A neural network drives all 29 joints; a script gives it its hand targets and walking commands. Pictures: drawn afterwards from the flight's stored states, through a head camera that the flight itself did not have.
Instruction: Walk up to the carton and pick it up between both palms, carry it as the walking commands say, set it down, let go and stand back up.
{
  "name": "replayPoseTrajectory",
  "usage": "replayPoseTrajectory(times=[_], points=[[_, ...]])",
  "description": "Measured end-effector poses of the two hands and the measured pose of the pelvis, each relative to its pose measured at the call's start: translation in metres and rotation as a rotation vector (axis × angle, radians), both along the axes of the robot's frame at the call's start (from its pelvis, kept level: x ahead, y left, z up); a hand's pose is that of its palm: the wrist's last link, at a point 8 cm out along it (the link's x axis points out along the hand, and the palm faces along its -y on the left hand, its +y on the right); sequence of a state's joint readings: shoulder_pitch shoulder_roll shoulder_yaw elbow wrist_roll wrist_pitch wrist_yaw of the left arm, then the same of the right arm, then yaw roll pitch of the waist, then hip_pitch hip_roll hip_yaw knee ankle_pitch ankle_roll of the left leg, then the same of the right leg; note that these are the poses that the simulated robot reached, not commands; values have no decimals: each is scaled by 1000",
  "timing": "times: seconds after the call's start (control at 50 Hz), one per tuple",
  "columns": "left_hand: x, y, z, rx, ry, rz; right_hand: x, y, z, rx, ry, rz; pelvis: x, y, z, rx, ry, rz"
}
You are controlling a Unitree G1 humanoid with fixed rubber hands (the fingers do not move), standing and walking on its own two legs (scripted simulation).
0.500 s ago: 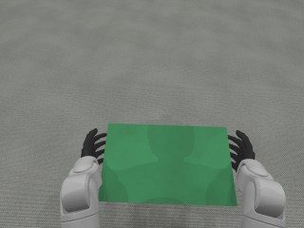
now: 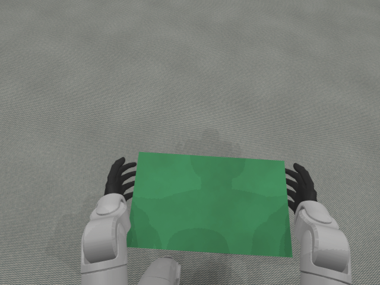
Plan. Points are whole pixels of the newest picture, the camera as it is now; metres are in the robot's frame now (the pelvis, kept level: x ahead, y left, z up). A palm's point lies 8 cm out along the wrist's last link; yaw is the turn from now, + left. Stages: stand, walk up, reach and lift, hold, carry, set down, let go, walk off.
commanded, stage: carry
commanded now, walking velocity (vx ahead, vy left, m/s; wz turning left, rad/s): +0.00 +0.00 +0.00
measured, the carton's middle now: (205, 205) +0.28 +0.01 -0.05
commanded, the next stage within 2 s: none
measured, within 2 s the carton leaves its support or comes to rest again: neither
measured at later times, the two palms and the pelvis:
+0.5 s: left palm (171, 74) +0.65 +0.15 +0.00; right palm (297, 89) +0.63 -0.22 +0.02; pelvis +0.38 -0.01 +0.00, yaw -3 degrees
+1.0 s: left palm (182, 13) +1.02 +0.16 +0.00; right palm (277, 24) +1.00 -0.21 +0.00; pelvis +0.75 -0.01 +0.00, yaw -2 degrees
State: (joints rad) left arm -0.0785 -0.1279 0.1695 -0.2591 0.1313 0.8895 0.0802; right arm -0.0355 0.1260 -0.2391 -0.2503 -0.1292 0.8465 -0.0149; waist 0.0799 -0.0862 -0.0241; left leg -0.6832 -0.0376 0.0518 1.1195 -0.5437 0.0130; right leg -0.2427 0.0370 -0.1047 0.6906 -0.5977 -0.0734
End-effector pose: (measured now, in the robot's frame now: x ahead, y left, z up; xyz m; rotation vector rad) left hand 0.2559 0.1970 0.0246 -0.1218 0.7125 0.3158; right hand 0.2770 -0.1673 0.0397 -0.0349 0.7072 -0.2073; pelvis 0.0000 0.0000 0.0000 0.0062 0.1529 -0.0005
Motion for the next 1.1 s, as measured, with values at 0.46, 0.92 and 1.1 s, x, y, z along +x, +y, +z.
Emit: replayPoseTrajectory(times=[0.46, 0.92, 1.1], points=[[378, -60, -18, 50, -18, -208, 308, -62, -28, 21, 5, -121, 351, -14, 0, -26, -24, -36], [719, -52, -20, 85, -23, -228, 650, -53, -51, 16, 16, -117, 690, -5, -10, -48, -43, -30], [833, -21, -26, 24, -66, -107, 811, -24, -28, -45, -25, -16, 819, 1, -6, -26, -51, -39]])
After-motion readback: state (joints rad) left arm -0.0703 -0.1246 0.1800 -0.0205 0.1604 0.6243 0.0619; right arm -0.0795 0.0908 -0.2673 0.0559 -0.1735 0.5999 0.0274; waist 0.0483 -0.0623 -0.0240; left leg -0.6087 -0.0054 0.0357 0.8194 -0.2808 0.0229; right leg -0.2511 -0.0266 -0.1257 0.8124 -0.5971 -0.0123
